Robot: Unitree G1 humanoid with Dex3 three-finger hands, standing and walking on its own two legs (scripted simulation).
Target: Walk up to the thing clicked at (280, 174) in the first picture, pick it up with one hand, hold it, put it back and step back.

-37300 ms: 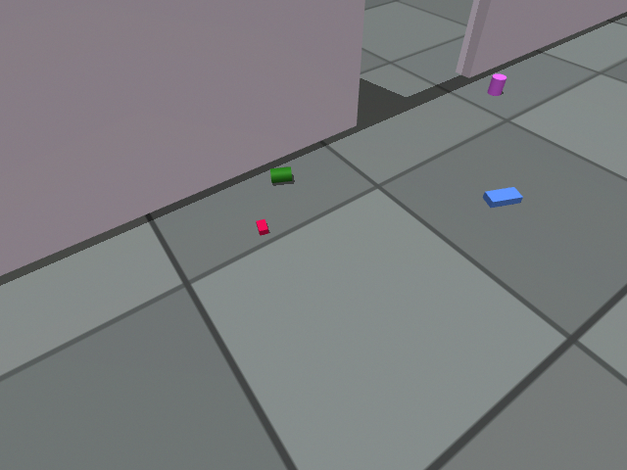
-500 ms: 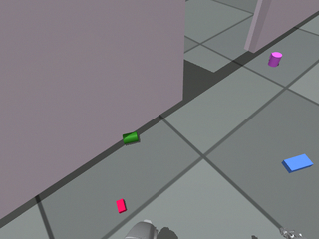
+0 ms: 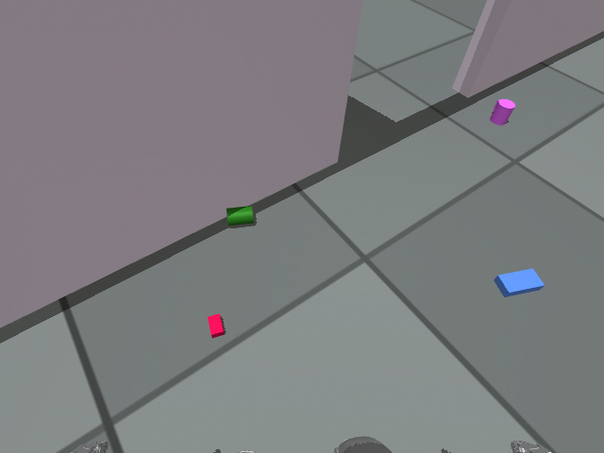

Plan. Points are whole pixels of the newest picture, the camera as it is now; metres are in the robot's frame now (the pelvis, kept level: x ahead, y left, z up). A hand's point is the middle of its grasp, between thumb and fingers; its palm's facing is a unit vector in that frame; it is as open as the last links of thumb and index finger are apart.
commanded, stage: step back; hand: left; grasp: from above
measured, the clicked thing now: (240, 215) +1.06 +0.25 -0.73
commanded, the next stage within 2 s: stand in 1.34 s
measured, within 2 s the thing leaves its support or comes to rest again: neither
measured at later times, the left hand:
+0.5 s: hand out of the picture -0.08 +0.27 -0.13, palm faces +0.05 -0.89 -0.46, open 7.3 cm
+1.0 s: hand out of the picture -0.08 +0.23 -0.13, palm faces +0.06 -0.91 -0.41, open 7.3 cm
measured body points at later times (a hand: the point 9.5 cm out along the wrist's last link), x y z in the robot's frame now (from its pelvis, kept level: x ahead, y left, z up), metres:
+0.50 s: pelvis -0.14 -0.02 -0.01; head -0.11 -0.04 +0.44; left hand -0.08 +0.31 -0.10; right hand -0.07 -0.33 -0.15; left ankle -0.15 +0.11 -0.73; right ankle -0.11 -0.13 -0.73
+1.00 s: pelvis -0.11 -0.04 +0.00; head -0.09 -0.06 +0.45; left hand -0.09 +0.28 -0.11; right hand -0.01 -0.35 -0.13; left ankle -0.08 +0.11 -0.69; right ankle -0.10 -0.14 -0.73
